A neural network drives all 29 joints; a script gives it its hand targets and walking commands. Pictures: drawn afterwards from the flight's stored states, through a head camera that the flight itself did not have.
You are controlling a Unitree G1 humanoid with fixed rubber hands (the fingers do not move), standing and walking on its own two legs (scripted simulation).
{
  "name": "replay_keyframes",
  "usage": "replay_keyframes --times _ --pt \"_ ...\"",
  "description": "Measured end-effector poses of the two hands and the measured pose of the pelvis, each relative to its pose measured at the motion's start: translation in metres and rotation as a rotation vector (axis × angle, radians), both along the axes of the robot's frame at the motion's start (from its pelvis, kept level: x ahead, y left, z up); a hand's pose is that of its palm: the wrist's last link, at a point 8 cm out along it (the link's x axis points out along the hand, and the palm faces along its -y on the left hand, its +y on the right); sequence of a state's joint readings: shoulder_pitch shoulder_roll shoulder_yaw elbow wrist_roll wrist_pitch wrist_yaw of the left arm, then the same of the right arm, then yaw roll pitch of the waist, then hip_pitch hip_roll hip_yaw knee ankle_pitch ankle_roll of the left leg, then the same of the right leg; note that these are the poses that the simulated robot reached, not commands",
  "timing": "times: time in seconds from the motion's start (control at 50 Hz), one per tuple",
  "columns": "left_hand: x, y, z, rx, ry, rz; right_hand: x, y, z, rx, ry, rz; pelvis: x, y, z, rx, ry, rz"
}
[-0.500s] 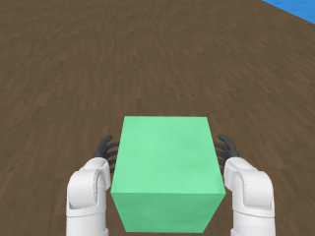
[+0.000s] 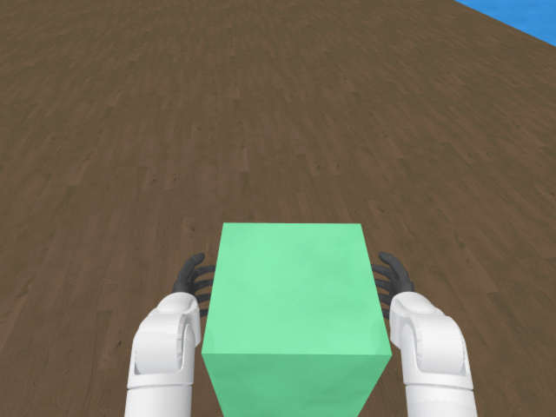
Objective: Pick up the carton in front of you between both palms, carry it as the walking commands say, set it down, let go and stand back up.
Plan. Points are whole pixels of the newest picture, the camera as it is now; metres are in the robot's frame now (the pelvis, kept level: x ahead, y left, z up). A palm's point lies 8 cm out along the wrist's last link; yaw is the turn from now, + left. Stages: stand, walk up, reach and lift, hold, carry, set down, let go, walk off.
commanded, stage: carry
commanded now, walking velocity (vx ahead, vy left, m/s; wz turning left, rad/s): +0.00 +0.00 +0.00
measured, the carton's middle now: (290, 324) +0.27 +0.00 -0.02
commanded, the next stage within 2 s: hold in 0.82 s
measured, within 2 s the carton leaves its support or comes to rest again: neither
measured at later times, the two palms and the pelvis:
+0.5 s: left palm (194, 298) +0.28 +0.14 +0.04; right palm (396, 299) +0.28 -0.15 +0.04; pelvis -0.01 +0.00 +0.00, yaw +0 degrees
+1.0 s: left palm (212, 300) +0.28 +0.12 +0.04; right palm (419, 317) +0.25 -0.18 +0.04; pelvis -0.01 +0.00 +0.01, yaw -6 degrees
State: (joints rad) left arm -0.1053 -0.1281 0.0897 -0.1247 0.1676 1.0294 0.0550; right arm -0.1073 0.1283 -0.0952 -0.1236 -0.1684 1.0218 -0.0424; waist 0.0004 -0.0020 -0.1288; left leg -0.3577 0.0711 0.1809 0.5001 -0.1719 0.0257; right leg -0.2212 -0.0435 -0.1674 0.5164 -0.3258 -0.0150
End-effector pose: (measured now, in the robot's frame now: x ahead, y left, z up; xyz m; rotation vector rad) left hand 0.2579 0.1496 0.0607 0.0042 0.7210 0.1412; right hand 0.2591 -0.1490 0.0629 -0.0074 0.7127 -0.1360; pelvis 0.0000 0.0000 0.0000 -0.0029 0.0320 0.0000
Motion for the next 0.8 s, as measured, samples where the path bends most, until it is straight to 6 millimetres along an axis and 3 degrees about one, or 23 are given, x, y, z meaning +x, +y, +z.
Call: replay_keyframes --times 0.3,0.44,0.8 --pt "0.014 -0.003 -0.028 0.036 -0.026 -0.034 0.013 -0.003 -0.028 -0.035 -0.025 0.027 -0.01 -0.002 0.0 -0.002 -0.002 -0.002" --pt "0.023 -0.004 -0.025 0.035 -0.07 -0.031 0.021 -0.004 -0.025 -0.034 -0.069 0.022 -0.01 -0.003 -0.001 -0.001 0.002 -0.004" --pt "0.022 -0.009 -0.023 0.034 -0.056 -0.031 0.02 -0.009 -0.023 -0.029 -0.055 0.02 -0.004 -0.007 -0.001 0.003 -0.001 -0.003"
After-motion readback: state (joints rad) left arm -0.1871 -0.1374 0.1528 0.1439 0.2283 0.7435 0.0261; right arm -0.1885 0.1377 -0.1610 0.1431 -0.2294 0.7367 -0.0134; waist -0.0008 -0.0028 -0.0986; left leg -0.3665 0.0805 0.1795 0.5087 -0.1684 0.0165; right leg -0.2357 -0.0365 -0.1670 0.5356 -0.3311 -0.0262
